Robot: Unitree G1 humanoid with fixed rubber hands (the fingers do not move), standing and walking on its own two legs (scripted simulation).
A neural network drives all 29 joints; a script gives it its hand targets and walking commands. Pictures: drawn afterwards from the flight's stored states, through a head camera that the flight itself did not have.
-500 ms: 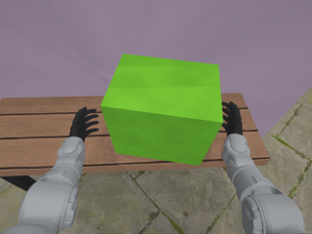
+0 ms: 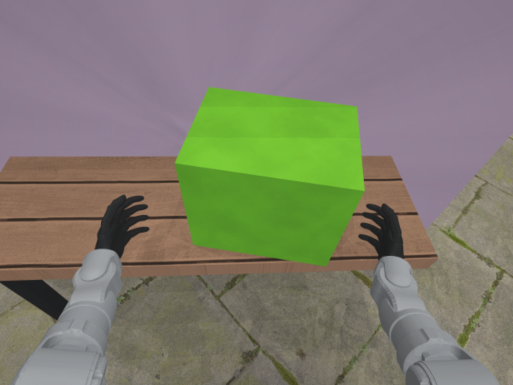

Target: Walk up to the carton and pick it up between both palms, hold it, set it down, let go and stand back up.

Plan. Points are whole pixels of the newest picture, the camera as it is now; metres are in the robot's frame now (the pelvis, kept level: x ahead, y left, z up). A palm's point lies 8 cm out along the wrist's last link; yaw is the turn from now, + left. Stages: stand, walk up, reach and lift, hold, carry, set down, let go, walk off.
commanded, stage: set down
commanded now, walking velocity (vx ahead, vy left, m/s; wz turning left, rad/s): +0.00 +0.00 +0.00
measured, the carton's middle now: (269, 180) +0.48 -0.01 +0.01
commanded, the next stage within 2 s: none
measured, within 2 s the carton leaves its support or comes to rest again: neither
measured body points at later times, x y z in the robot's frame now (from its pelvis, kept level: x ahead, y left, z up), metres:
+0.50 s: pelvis +0.02 +0.01 +0.01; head +0.05 +0.04 +0.45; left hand +0.29 +0.26 -0.03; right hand +0.27 -0.22 -0.01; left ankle +0.05 +0.12 -0.72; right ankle +0.07 -0.16 -0.72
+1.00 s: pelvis +0.02 +0.01 +0.01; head +0.02 +0.03 +0.46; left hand +0.25 +0.27 -0.03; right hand +0.25 -0.22 -0.01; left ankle +0.05 +0.12 -0.72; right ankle +0.07 -0.16 -0.72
